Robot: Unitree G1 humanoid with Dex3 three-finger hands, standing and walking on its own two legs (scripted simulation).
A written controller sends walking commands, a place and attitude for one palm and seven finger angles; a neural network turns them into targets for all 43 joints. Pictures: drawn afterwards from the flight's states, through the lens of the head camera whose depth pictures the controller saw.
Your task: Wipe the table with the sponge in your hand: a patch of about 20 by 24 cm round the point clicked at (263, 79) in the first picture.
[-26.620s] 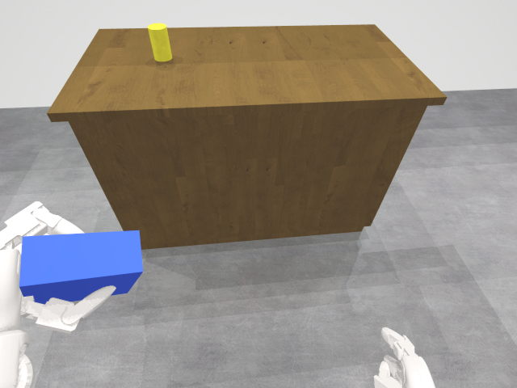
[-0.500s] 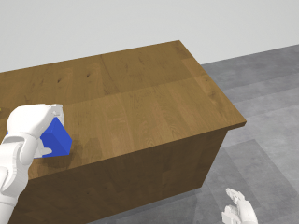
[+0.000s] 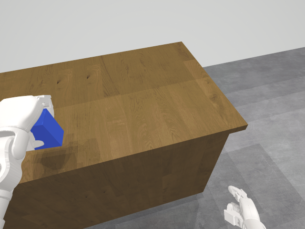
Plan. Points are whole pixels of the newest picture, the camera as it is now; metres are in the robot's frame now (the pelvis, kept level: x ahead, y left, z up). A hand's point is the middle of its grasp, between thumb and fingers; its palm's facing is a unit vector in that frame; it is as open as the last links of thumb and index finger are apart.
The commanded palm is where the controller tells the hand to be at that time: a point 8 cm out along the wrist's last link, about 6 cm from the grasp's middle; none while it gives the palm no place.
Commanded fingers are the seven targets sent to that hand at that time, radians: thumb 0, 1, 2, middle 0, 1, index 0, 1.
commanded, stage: move the sponge above the wiping area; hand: left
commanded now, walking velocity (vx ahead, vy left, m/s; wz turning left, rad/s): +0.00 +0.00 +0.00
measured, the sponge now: (36, 134) +0.28 +0.37 +0.09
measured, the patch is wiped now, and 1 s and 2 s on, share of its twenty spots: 0.00 0.00 0.00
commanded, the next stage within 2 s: none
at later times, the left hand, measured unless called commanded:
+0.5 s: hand (21, 114) +0.28 +0.37 +0.17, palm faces +0.21 +0.06 -0.98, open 9.3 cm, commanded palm +0.23 +0.37 +0.19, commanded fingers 0.00 0.10 1.30 -1.20 -1.60 -1.20 -1.60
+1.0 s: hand (11, 112) +0.28 +0.39 +0.17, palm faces +0.15 +0.02 -0.99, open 9.3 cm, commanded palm +0.24 +0.37 +0.19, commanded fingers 0.00 0.10 1.30 -1.20 -1.60 -1.20 -1.60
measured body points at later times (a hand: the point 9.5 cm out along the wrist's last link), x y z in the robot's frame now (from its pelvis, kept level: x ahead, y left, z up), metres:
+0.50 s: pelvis +0.00 +0.01 +0.00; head +0.01 -0.02 +0.45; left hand +0.26 +0.36 +0.22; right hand +0.21 -0.21 -0.11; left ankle +0.03 +0.10 -0.74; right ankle -0.02 -0.08 -0.74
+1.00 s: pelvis +0.00 +0.02 +0.00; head +0.01 -0.02 +0.45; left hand +0.27 +0.39 +0.22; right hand +0.22 -0.19 -0.10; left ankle +0.03 +0.10 -0.74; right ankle -0.02 -0.08 -0.74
